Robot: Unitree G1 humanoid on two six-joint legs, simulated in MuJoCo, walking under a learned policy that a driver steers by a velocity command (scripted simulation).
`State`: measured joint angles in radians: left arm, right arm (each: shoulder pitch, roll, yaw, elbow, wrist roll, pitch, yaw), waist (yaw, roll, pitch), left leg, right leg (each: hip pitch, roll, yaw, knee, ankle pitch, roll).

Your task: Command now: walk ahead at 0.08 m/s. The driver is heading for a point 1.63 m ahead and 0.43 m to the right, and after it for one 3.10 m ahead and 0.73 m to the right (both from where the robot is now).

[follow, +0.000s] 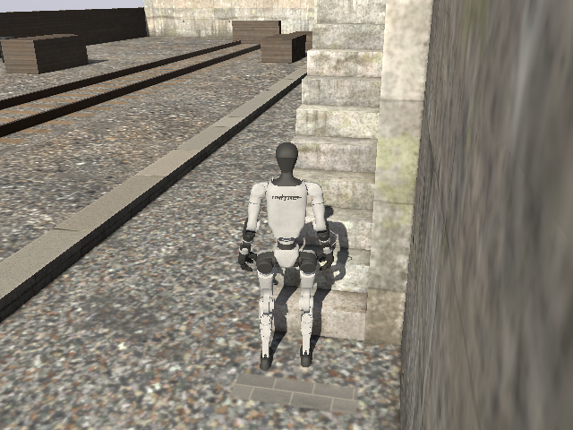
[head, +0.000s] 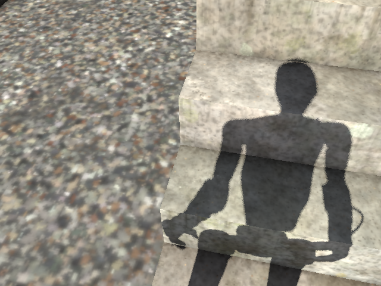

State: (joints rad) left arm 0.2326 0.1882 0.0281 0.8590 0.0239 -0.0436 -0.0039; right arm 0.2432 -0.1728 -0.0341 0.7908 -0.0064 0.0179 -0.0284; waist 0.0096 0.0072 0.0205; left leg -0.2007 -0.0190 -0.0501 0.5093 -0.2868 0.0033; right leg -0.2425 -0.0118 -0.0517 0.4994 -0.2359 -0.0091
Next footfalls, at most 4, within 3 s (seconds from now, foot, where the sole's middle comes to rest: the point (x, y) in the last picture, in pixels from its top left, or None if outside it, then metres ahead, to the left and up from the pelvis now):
1.48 right None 0.40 -0.08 -0.58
1.78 left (161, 244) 0.49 0.12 -0.41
2.08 left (164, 277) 0.47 0.12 -0.57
2.32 right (221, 239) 0.49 -0.04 -0.37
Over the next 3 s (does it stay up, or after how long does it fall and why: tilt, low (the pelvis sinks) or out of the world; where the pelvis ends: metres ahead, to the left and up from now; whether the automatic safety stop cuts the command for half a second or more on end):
stays up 0.73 0.38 0.05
